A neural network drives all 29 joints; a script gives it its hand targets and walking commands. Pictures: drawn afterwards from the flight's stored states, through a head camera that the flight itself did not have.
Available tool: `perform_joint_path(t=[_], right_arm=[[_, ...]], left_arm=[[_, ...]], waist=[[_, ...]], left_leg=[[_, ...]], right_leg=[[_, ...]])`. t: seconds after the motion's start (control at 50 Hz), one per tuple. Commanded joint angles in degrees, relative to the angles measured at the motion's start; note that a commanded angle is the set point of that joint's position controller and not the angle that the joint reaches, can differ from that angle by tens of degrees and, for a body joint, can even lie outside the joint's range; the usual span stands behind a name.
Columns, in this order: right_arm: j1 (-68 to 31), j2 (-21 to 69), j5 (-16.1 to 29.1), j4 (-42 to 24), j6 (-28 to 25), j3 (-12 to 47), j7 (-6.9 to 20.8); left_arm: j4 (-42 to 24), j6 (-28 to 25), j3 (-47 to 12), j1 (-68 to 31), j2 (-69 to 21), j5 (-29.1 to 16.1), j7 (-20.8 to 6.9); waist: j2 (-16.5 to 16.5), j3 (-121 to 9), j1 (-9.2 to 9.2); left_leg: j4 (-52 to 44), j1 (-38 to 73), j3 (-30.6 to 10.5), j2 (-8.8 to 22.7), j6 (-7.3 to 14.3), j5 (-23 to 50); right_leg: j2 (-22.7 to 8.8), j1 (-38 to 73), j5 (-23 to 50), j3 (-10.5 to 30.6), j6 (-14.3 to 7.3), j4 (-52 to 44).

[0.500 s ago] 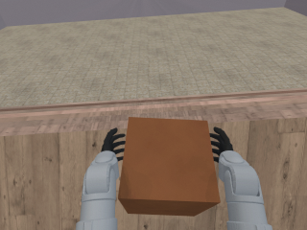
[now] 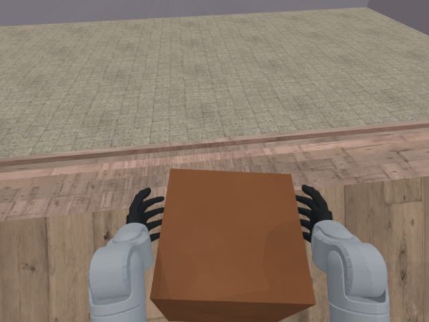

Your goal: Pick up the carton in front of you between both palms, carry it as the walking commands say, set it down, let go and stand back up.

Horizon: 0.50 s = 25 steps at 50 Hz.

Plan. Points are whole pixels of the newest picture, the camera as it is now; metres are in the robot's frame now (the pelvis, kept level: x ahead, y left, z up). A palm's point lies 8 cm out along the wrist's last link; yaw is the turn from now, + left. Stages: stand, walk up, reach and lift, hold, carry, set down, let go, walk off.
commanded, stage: carry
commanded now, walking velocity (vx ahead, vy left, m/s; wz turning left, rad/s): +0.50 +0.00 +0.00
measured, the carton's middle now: (225, 253) +0.25 +0.01 +0.02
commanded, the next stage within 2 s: none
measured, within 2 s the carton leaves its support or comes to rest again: neither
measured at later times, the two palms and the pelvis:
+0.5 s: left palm (164, 136) +0.53 +0.14 +0.08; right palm (279, 127) +0.56 -0.15 +0.08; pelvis +0.30 -0.03 +0.00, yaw +4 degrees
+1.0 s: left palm (164, 61) +0.92 +0.19 +0.11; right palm (247, 59) +0.92 -0.11 +0.11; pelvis +0.60 +0.03 -0.01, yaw +2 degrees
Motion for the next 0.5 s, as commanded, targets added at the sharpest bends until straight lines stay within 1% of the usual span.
perform_joint_path(t=[0.0, 0.02, 0.04, 0.06, 0.08, 0.1, 0.12, 0.14, 0.16, 0.18, 0.2, 0.22, 0.24, 0.26, 0.28, 0.3, 0.32, 0.34, 0.36, 0.38, 0.4, 0.42, 0.44, 0.46, 0.48], right_arm=[[-25.74, 48.16, 19.59, -4.06, -0.62, 36.29, 9.76], [-26.43, 47.69, 20.37, -2.79, -0.25, 35.32, 10.21], [-24.82, 49.50, 20.46, -2.64, -0.50, 36.05, 10.82], [-24.79, 48.23, 19.54, -1.24, -0.44, 35.58, 11.27], [-25.18, 49.43, 20.61, -2.60, -0.87, 36.69, 11.74], [-26.16, 48.84, 21.36, -4.33, -0.73, 37.25, 11.99], [-25.53, 48.95, 19.61, -3.51, -0.93, 37.36, 12.08], [-25.67, 49.27, 20.84, -5.18, -1.10, 38.75, 12.35], [-24.87, 50.39, 20.52, -4.36, -1.27, 37.61, 12.37], [-22.73, 50.27, 19.29, -2.10, -1.15, 38.08, 12.43], [-24.21, 48.70, 19.27, -2.93, -1.22, 37.56, 12.32], [-22.98, 49.46, 18.71, -2.40, -1.47, 36.31, 12.17], [-22.25, 48.64, 18.89, -2.56, -1.86, 37.38, 12.13], [-21.89, 47.06, 18.55, -2.57, -1.38, 35.92, 11.93], [-24.10, 47.70, 18.21, -5.53, -1.22, 37.05, 11.99], [-24.79, 49.33, 19.16, -4.84, -1.38, 37.66, 12.16], [-22.62, 52.03, 18.37, -4.75, -1.97, 37.34, 12.22], [-22.12, 52.75, 17.40, -3.19, -2.09, 37.53, 12.52], [-22.29, 53.42, 17.66, -3.59, -3.00, 36.60, 12.77], [-21.91, 56.11, 17.55, -3.50, -3.96, 37.77, 12.71], [-21.38, 58.08, 17.88, -3.73, -4.57, 38.38, 12.82], [-21.36, 55.21, 16.91, -5.52, -5.18, 36.83, 12.43], [-19.70, 56.61, 15.85, -5.58, -5.67, 37.58, 11.98], [-18.56, 56.59, 16.43, -5.11, -5.92, 38.68, 11.89], [-18.15, 55.92, 15.26, -3.72, -6.18, 38.80, 11.59]], left_arm=[[-1.08, -0.27, -36.98, -22.77, -48.15, -18.23, -10.57], [-0.18, -0.40, -36.47, -21.38, -46.98, -17.13, -10.62], [-1.64, -1.00, -37.58, -22.66, -49.08, -16.59, -10.13], [-1.65, -0.89, -36.94, -23.04, -49.11, -16.52, -10.44], [-0.90, -1.07, -37.34, -21.04, -48.09, -15.86, -10.56], [-1.09, -1.42, -37.73, -20.04, -50.47, -17.25, -10.87], [-2.54, -1.50, -36.80, -22.49, -48.49, -15.75, -10.86], [-3.12, -1.55, -36.85, -21.45, -50.08, -16.50, -11.23], [-3.68, -1.54, -38.22, -22.39, -49.39, -16.93, -11.60], [-4.23, -1.71, -37.63, -22.98, -49.01, -17.29, -12.05], [-2.80, -1.51, -38.22, -22.17, -48.58, -17.18, -12.33], [-4.90, -1.69, -39.14, -23.89, -49.05, -18.80, -12.67], [-2.67, -1.64, -38.52, -22.65, -48.21, -18.30, -12.37], [-1.10, -1.39, -37.35, -20.22, -48.34, -17.96, -12.18], [-0.94, -2.05, -36.38, -18.74, -46.86, -16.80, -12.46], [-1.74, -2.17, -37.09, -18.93, -48.75, -17.84, -12.65], [-3.34, -2.69, -39.59, -22.28, -53.00, -20.28, -12.93], [-2.49, -3.19, -39.71, -22.02, -53.67, -19.90, -13.31], [-2.56, -3.62, -39.94, -22.46, -55.48, -19.84, -13.70], [-5.28, -4.27, -41.71, -25.42, -57.22, -21.43, -14.03], [-7.19, -5.06, -42.35, -25.80, -56.44, -21.02, -13.93], [-5.35, -4.98, -41.53, -23.28, -57.61, -21.31, -14.24], [-6.07, -5.49, -42.54, -21.88, -56.24, -21.44, -14.75], [-7.40, -5.79, -42.19, -22.59, -55.84, -21.93, -14.83], [-7.12, -5.82, -42.21, -21.72, -54.31, -20.96, -14.55]], waist=[[6.01, -6.32, 0.24], [10.17, -4.76, 0.98], [9.75, -3.31, 0.83], [10.47, -2.98, 0.73], [9.19, -2.71, 0.48], [7.29, -3.69, 0.68], [6.81, -1.76, 0.37], [6.81, -1.95, 0.03], [8.17, -0.26, -0.06], [9.04, -0.97, 0.30], [10.94, -0.26, 0.44], [10.95, -2.42, 1.20], [5.97, -6.12, 1.72], [-0.85, -9.66, 3.11], [-19.02, -13.12, 3.24], [-15.96, -12.44, 2.99], [-9.62, -14.62, 2.87], [-6.41, -13.15, 2.85], [-1.04, -12.29, 2.69], [-0.55, -12.10, 2.99], [-2.92, -9.76, 2.61], [-4.93, -10.04, 2.77], [-3.77, -9.42, 2.19], [-6.11, -9.02, 2.31], [-5.93, -6.03, 2.45]], left_leg=[[-16.73, 9.21, -16.68, 16.54, 5.43, -3.82], [-16.00, 8.26, -11.24, 13.23, 3.38, -2.07], [-16.31, 7.75, -11.27, 13.91, 3.31, 0.58], [-15.99, 7.01, -9.54, 13.16, 2.80, -0.94], [-15.36, 8.75, -10.82, 13.81, 2.97, 0.29], [-13.95, 11.53, -9.69, 14.61, 3.31, 2.13], [-14.83, 9.88, -10.29, 14.14, 3.86, 0.19], [-14.96, 8.47, -10.40, 15.77, 4.02, -1.62], [-13.00, 11.79, -8.63, 12.49, 2.56, 6.43], [-10.61, 11.83, -7.10, 13.07, 1.79, 6.11], [-6.35, 12.11, -4.33, 11.31, 1.90, 11.89], [-1.83, 8.25, -3.91, 11.21, 0.69, 18.65], [10.89, 6.85, -1.25, 10.01, -0.92, 20.89], [24.58, -1.80, -0.32, 7.72, -3.18, 15.26], [37.63, -17.43, -1.69, 0.62, -5.82, -3.27], [46.30, -25.57, -8.92, -0.51, -4.79, -15.33], [52.39, -30.18, -11.68, 1.44, -3.41, -14.72], [52.58, -27.68, -12.96, 4.75, -1.90, -12.99], [48.48, -26.60, -14.22, 6.56, -1.64, -8.30], [44.22, -26.87, -13.66, 5.60, -1.43, -6.89], [40.75, -24.06, -12.83, 6.40, -1.73, -5.57], [37.47, -22.60, -11.43, 6.41, -2.07, -5.81], [32.38, -21.23, -10.03, 6.91, -3.11, -4.05], [27.99, -19.61, -8.51, 4.85, -3.30, -3.48], [21.17, -21.13, -6.91, 4.34, -3.91, -2.26]], right_leg=[[-1.62, -5.75, 5.06, -0.80, 1.67, -10.99], [-0.42, -3.82, 8.26, -3.13, 1.97, -14.88], [-0.17, -5.36, 11.28, -2.34, 1.64, -17.58], [0.75, -1.15, 12.12, -3.89, 1.92, -19.20], [0.33, -4.07, 13.50, -3.83, 1.84, -23.67], [1.26, -3.56, 14.63, -4.51, 1.37, -25.17], [0.75, -2.20, 15.52, -5.55, 1.69, -24.41], [-0.68, -0.30, 17.21, -4.58, 0.73, -24.60], [0.66, -1.75, 14.18, -6.37, -0.01, -27.30], [0.42, 1.52, 17.58, -6.57, -0.55, -28.81], [2.60, 2.91, 12.39, -9.48, -0.62, -29.68], [4.02, 12.44, 10.96, -11.80, -1.20, -25.66], [3.89, 20.52, 7.91, -10.28, -1.56, -33.81], [-2.70, 30.47, 2.49, -0.10, -3.74, -35.76], [-16.97, 39.82, -4.81, 27.25, -8.93, -43.10], [-18.70, 42.47, 2.94, 33.30, -12.03, -45.59], [-19.19, 45.39, 11.20, 29.09, -13.25, -43.96], [-17.76, 38.28, 13.30, 23.58, -11.72, -42.88], [-16.34, 33.81, 12.68, 19.44, -9.27, -42.98], [-15.97, 34.24, 11.24, 17.21, -9.06, -44.39], [-15.20, 30.16, 11.78, 13.31, -7.75, -45.14], [-14.64, 28.46, 10.38, 11.01, -7.17, -45.94], [-14.69, 27.17, 8.88, 8.15, -7.58, -48.19], [-12.41, 27.17, 9.81, 5.32, -7.11, -47.92], [-10.57, 27.63, 10.89, 2.64, -7.11, -48.49]])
